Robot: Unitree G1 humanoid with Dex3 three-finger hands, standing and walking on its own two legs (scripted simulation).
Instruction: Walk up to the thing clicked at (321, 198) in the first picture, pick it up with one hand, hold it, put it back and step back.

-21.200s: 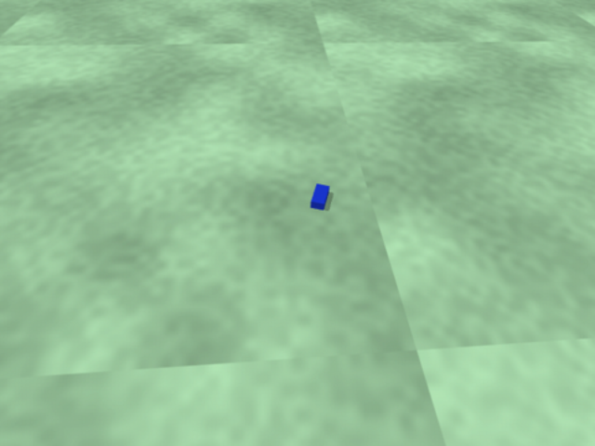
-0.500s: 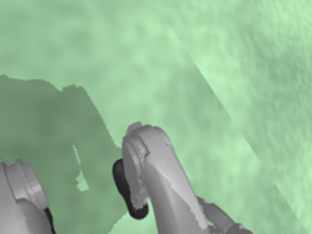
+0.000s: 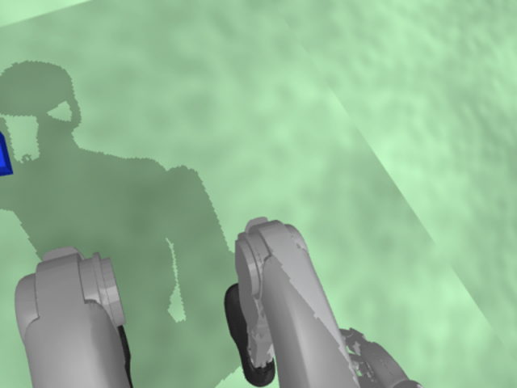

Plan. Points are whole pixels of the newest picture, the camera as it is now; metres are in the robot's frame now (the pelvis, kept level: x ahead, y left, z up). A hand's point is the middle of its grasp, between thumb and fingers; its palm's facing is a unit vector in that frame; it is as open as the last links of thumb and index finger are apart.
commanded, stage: settle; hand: left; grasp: from above
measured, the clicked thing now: out of the picture +0.45 +0.37 -0.21
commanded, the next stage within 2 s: lift in 0.24 s
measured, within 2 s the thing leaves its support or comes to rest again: neither
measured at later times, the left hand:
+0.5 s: hand out of the picture +0.44 +0.36 -0.12, palm faces -0.44 -0.11 -0.89, open 9.1 cm
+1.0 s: hand out of the picture +0.37 +0.35 +0.01, palm faces -0.43 -0.13 -0.89, open 9.1 cm
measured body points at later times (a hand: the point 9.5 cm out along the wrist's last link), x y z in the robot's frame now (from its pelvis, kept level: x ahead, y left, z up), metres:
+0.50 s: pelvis -0.01 -0.01 +0.02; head +0.22 +0.09 +0.40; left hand +0.45 +0.36 -0.07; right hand +0.07 -0.27 -0.08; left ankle +0.07 +0.14 -0.28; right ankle +0.10 -0.12 -0.28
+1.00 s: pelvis -0.01 +0.00 +0.11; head +0.17 +0.07 +0.52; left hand +0.38 +0.36 +0.06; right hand +0.13 -0.26 +0.00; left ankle +0.07 +0.14 -0.28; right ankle +0.10 -0.12 -0.28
